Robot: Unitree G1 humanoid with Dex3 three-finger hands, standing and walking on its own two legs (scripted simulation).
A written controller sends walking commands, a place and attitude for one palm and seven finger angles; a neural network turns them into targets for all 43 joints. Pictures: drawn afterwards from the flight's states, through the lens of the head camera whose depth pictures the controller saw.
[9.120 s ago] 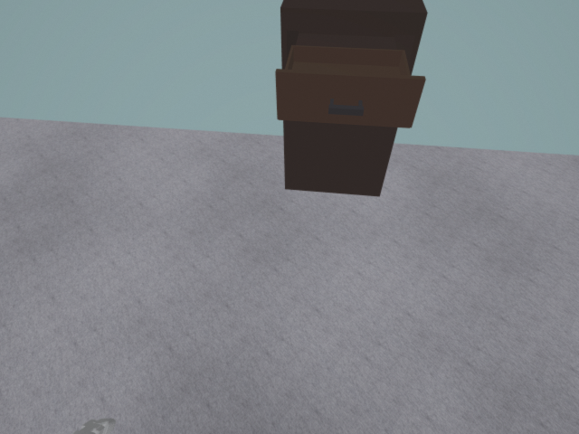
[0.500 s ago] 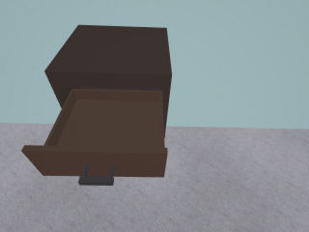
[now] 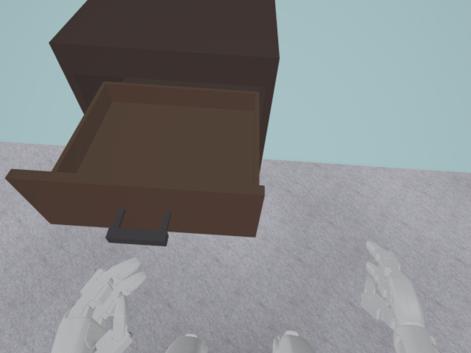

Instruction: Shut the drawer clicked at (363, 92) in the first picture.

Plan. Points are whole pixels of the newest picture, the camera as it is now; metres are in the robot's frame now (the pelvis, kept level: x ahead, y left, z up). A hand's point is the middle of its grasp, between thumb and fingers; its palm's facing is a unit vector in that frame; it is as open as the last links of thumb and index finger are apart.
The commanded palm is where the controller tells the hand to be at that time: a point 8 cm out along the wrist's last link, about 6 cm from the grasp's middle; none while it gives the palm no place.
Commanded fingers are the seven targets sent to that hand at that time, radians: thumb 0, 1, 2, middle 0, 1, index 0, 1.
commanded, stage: raise the hand and make a fist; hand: left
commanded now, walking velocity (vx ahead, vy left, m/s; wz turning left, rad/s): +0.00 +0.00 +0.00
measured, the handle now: (140, 226) +0.32 +0.21 +0.00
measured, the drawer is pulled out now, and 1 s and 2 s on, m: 0.29 0.29 0.29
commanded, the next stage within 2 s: bring the fist close to the handle in 1.52 s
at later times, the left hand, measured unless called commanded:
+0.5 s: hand (118, 327) +0.15 +0.17 +0.06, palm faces +0.07 -1.00 -0.06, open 3.7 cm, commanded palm +0.10 +0.22 +0.07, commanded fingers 0.00 0.90 0.90 -1.10 -1.27 -1.10 -1.27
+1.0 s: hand (121, 321) +0.15 +0.16 +0.09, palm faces +0.07 -1.00 -0.02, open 3.2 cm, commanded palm +0.10 +0.20 +0.09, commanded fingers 0.00 0.90 0.90 -1.40 -1.60 -1.40 -1.60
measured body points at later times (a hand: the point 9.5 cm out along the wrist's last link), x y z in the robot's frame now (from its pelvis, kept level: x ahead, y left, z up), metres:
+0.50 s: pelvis +0.00 -0.02 -0.01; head +0.06 -0.02 +0.44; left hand +0.14 +0.22 +0.06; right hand +0.18 -0.26 -0.09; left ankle -0.01 +0.13 -0.65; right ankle +0.05 -0.13 -0.65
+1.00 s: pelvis +0.01 +0.01 +0.00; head +0.06 +0.02 +0.45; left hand +0.14 +0.21 +0.10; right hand +0.24 -0.18 -0.04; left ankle -0.01 +0.13 -0.65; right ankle +0.05 -0.13 -0.65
